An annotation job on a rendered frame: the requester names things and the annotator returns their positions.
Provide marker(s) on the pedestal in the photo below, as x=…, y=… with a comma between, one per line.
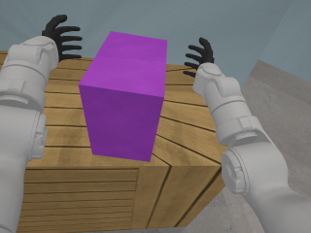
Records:
x=71, y=190

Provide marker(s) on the robot left upper arm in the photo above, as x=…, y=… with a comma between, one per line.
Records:
x=23, y=136

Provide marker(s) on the robot right upper arm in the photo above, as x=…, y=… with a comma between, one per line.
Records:
x=258, y=172

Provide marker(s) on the left robot forearm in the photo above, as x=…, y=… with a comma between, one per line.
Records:
x=25, y=73

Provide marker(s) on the robot right hand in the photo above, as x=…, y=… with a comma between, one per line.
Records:
x=206, y=53

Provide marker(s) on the robot left hand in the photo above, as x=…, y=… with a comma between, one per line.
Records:
x=54, y=33

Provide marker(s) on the right robot forearm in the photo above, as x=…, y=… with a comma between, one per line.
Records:
x=234, y=122

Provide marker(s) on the carton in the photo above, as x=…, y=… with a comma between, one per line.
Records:
x=122, y=93

